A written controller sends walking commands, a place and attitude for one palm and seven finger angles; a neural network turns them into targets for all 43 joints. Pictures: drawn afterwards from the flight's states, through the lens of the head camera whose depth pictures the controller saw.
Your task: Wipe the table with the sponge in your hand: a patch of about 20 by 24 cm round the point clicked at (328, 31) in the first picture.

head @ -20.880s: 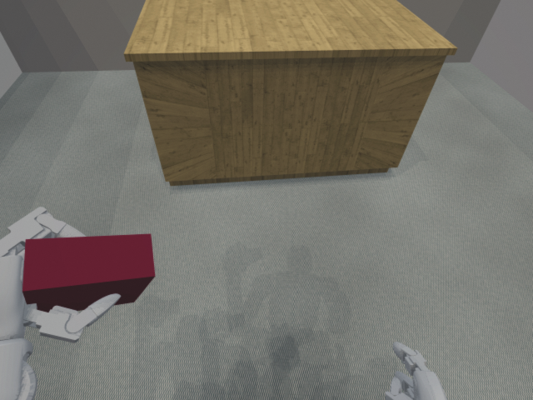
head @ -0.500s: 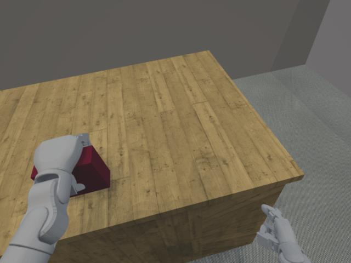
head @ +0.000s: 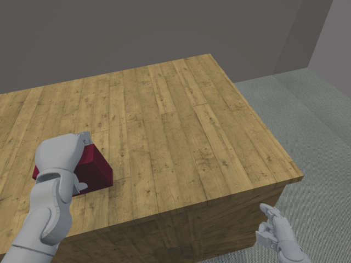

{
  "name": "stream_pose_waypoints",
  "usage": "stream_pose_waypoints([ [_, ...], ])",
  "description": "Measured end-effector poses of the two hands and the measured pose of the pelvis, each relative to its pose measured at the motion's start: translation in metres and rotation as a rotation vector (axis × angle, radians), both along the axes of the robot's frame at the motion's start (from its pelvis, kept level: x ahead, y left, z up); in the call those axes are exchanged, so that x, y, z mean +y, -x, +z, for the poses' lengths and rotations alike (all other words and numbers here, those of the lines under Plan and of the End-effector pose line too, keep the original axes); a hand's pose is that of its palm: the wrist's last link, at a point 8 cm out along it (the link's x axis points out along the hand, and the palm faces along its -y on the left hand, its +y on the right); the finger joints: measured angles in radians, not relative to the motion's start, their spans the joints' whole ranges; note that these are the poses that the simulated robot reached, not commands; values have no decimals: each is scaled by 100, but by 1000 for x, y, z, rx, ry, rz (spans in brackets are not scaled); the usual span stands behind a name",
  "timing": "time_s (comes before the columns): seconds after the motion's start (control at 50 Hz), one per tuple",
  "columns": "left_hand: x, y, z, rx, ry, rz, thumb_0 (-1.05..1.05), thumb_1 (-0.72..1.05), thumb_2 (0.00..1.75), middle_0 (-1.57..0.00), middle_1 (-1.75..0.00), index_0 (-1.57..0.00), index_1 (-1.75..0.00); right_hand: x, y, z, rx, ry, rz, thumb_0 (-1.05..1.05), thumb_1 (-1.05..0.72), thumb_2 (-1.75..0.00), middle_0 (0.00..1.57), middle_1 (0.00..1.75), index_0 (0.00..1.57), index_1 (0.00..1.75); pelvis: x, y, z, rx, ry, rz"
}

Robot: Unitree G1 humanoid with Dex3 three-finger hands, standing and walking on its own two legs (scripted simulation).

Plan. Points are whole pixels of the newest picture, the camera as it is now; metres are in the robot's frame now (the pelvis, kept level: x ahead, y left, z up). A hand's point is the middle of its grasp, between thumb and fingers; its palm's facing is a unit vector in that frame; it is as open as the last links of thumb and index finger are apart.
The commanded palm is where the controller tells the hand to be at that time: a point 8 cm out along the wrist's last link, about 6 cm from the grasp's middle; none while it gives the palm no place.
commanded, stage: lower the sponge onto the table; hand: left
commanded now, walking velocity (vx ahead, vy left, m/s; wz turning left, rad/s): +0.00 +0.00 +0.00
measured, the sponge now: (80, 176) +0.26 +0.28 +0.07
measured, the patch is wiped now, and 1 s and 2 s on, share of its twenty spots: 0.00 0.00 0.15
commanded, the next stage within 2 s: wipe forward along the first lane in 1.22 s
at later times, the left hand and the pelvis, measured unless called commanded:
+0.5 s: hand (76, 169) +0.26 +0.28 +0.10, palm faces +0.00 -0.07 -1.00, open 9.4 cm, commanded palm +0.23 +0.27 +0.16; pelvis +0.00 +0.00 +0.00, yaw +0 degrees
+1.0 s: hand (78, 181) +0.24 +0.28 +0.07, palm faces -0.05 -0.10 -0.99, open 9.4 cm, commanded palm +0.22 +0.27 +0.14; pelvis +0.00 +0.00 +0.00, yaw +0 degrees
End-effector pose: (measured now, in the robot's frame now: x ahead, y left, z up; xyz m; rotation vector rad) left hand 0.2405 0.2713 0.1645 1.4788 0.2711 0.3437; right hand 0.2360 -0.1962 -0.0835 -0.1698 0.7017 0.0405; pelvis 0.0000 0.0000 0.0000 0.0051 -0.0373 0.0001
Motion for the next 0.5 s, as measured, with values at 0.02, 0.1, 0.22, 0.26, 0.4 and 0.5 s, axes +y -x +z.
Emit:
stream_pose_waypoints([
  [0.02, -1, 0, -1, 9, 4, 4, 0, -44, 104, -81, -139, -81, -139, 0, 0, 0, 0, -1, 1, 1, -91, -90, 20, 30, 20, 30, 0, 0, 0, 0, 0, 2],
  [0.1, -6, 0, -10, 64, 16, -5, 0, -44, 104, -81, -139, -81, -139, -2, 0, 0, -6, -2, -1, 1, -91, -90, 20, 30, 20, 30, -2, 2, 0, 0, -1, 1],
  [0.22, -13, -2, -15, 81, 6, -63, 0, -44, 104, -81, -139, -81, -139, -8, 1, 2, -20, 15, -12, 1, -91, -90, 20, 30, 20, 30, -5, 3, -1, -4, 0, -3],
  [0.26, -13, -3, -11, 58, -3, -72, 0, -44, 104, -81, -139, -81, -139, -10, 2, 2, -21, 21, -17, 1, -91, -90, 20, 30, 20, 30, -6, 2, -1, -5, 0, -7],
  [0.4, 2, -4, -2, 20, -8, -3, 0, -44, 104, -81, -139, -81, -139, -17, 5, 1, -10, 22, -33, 1, -91, -90, 20, 30, 20, 30, -6, 1, -1, -2, 0, -7],
  [0.5, 1, -1, -10, 62, 15, 4, 0, -44, 104, -80, -139, -81, -139, -18, 4, 0, -11, 21, -37, 1, -91, -90, 20, 30, 20, 30, -3, 1, -1, 2, 0, -2],
])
